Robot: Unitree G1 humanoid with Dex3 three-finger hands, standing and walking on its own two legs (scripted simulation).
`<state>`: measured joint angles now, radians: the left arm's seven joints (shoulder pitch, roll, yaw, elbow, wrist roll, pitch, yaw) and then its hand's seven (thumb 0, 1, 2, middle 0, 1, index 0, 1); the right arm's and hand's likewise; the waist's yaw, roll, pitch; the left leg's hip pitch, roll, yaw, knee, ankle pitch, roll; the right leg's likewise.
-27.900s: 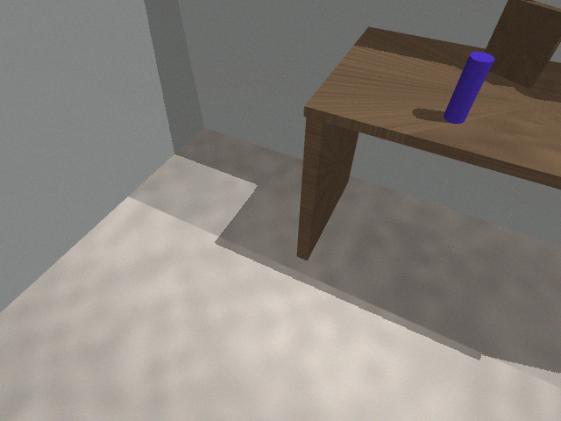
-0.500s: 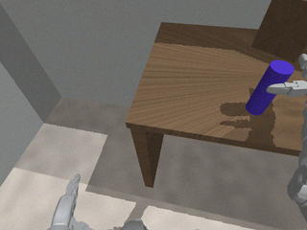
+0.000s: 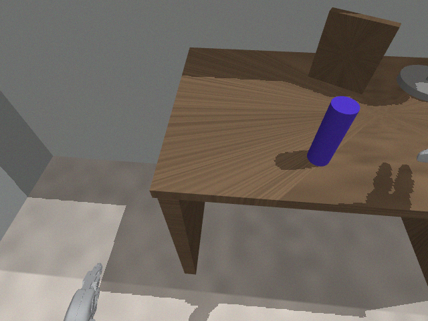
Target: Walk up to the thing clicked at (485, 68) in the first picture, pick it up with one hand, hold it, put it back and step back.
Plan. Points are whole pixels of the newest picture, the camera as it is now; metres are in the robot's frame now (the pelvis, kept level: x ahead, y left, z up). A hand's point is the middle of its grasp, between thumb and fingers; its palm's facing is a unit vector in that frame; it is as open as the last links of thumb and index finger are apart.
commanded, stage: sink last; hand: right
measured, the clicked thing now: (330, 134) +0.46 -0.20 +0.08
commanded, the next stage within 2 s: home in 0.82 s
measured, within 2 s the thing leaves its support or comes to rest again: neither
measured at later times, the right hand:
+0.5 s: hand out of the picture +0.19 -0.24 +0.16, palm faces +0.40 +0.83 -0.40, open 17.5 cm
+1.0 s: hand out of the picture +0.16 -0.25 +0.17, palm faces +0.45 +0.79 -0.42, open 17.5 cm
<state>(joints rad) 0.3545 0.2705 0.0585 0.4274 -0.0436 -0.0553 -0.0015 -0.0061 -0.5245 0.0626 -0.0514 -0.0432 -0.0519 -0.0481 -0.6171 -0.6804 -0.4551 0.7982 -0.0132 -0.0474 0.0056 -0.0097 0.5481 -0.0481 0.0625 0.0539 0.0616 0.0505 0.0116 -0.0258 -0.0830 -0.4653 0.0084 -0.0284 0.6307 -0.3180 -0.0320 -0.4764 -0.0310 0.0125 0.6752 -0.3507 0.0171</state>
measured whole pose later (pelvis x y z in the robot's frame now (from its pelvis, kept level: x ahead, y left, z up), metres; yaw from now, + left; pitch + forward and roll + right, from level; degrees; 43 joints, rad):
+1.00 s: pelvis -0.03 +0.02 +0.01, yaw -2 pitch -2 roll -1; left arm 0.34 0.22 0.14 0.48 -0.02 -0.13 0.05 -0.01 -0.51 0.09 -0.06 -0.07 -0.06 -0.08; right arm 0.42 -0.32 -0.40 -0.29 0.06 -0.29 -0.02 -0.01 0.54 -0.05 0.06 0.05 0.06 0.05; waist -0.05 -0.05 0.02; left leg -0.26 0.03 0.00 0.58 -0.29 -0.01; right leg -0.25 -0.01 0.04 0.56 -0.27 0.03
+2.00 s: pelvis +0.01 +0.01 +0.01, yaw -1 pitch +2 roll +0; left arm 0.22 0.21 0.01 0.67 0.00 -0.05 0.05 0.02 0.90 0.90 -0.20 -0.29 -0.20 -0.30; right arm 0.26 -0.16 -0.01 0.49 0.00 -0.08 -0.10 -0.01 0.56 -0.04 0.05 0.05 0.05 0.04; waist 0.01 -0.01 0.01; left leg -0.30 0.02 -0.02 0.59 -0.33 -0.02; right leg -0.29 -0.03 0.02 0.58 -0.33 0.03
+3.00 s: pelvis -0.02 +0.00 +0.02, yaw +0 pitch -3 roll +0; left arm 0.16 0.36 0.00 1.14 0.02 0.00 -0.01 0.01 0.90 0.90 -0.20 -0.29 -0.20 -0.30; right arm 0.16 -0.35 0.03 1.12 -0.01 -0.01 0.00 0.00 0.57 -0.03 0.05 0.04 0.05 0.04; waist 0.01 -0.01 0.04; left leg -0.14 0.03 -0.03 0.36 -0.18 -0.04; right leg -0.14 -0.01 0.00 0.37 -0.19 0.01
